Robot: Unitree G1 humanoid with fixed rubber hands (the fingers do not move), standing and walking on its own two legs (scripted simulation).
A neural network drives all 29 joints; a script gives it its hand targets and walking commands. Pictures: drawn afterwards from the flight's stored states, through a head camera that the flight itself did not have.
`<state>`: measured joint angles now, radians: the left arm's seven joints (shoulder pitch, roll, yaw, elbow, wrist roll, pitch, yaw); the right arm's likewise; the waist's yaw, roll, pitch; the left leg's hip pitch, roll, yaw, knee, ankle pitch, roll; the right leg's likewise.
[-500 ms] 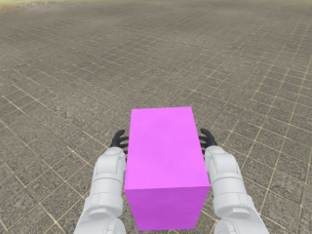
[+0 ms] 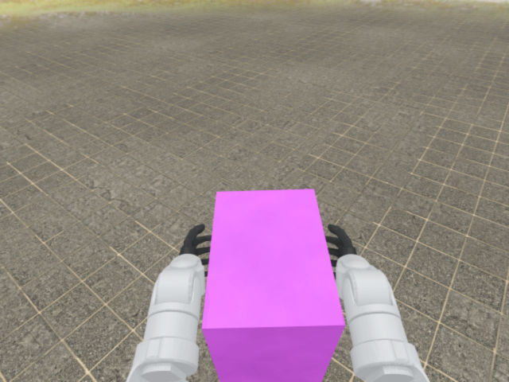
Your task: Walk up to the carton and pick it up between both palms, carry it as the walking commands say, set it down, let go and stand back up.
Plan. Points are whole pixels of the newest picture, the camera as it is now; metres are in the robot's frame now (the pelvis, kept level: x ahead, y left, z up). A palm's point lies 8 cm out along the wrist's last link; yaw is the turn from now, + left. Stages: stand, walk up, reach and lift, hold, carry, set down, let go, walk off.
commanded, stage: reach and lift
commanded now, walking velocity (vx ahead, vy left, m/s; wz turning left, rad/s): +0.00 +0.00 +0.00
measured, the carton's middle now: (267, 294) +0.28 +0.00 -0.02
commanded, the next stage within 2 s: hold in 0.04 s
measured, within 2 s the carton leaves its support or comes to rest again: neither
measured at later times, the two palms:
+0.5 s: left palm (186, 270) +0.28 +0.14 +0.05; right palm (344, 269) +0.28 -0.13 +0.05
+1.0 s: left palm (197, 268) +0.28 +0.12 +0.06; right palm (357, 274) +0.27 -0.14 +0.05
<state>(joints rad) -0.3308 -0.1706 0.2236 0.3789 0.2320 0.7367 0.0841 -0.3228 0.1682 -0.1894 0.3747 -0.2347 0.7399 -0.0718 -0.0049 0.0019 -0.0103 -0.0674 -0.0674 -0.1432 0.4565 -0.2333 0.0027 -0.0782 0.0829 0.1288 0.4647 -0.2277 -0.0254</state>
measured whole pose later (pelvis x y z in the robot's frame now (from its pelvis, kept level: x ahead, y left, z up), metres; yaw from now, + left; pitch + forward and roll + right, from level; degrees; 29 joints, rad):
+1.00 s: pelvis -0.04 +0.00 -0.03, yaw -4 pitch +3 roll +1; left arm -0.30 -0.16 0.14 -0.01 0.14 0.86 0.14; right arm -0.32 0.17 -0.12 0.01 -0.14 0.87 -0.13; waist 0.02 -0.01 -0.05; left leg -0.46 -0.04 -0.02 0.70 -0.28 0.01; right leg -0.51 0.08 0.11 0.72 -0.25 -0.02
